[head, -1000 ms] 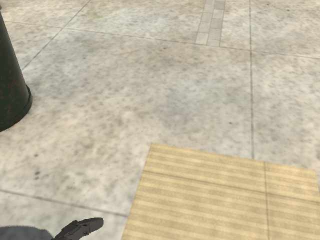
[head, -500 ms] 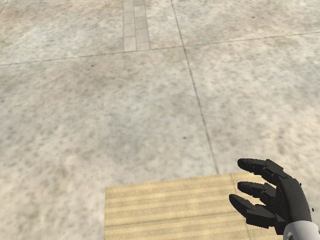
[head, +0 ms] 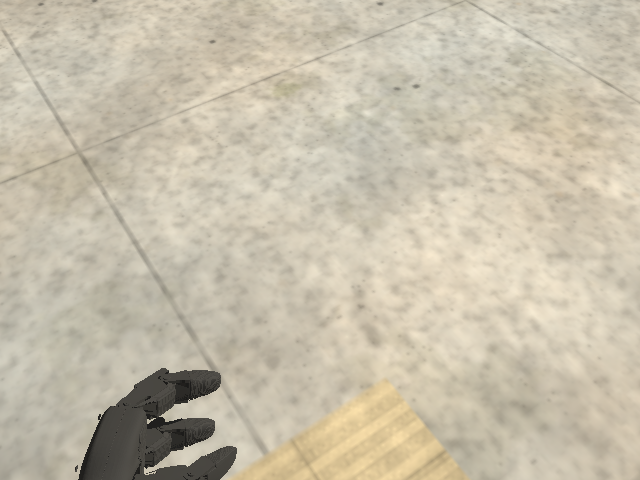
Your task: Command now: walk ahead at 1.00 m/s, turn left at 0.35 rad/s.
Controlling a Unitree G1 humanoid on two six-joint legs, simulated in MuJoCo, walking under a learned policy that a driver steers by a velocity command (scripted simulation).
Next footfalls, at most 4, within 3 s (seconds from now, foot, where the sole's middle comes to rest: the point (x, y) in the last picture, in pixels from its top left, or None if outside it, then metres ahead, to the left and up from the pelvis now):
0.46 left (225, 478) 0.52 0.16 -0.75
0.90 right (189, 309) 0.95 0.24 -0.75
1.28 left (93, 362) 0.83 0.45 -0.75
1.68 right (204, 305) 0.95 0.20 -0.75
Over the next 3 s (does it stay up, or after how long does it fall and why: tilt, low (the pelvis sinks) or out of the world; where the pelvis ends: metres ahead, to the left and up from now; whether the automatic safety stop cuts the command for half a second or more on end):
stays up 0.84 0.28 0.03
